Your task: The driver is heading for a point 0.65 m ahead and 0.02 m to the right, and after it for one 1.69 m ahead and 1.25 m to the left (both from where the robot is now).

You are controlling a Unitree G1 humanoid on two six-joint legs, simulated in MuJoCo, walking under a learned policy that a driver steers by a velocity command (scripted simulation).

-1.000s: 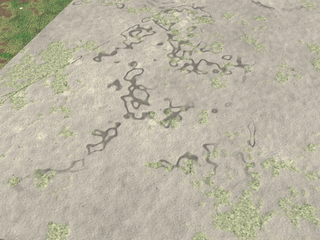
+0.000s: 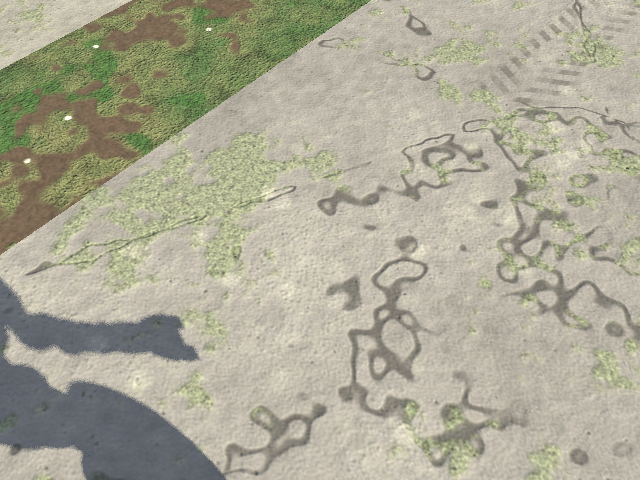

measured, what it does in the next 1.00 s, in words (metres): walks ahead, turning left: right foot, then left foot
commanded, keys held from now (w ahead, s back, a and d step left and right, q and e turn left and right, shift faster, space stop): w+q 0.12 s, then w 0.60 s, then q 0.28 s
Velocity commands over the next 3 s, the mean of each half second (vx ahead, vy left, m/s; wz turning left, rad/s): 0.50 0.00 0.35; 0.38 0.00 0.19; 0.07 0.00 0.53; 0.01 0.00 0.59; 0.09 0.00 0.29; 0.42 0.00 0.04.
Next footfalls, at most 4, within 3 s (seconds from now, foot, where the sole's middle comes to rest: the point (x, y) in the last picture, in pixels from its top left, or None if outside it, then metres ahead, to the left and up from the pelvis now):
0.44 right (393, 478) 0.44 -0.10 -0.75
0.94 left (265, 370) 0.66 0.16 -0.75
1.42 right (362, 349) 0.72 -0.05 -0.75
1.82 left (264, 425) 0.54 0.15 -0.75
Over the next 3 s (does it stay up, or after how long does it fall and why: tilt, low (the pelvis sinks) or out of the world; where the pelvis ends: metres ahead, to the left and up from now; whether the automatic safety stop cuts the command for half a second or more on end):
stays up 0.67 0.25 0.02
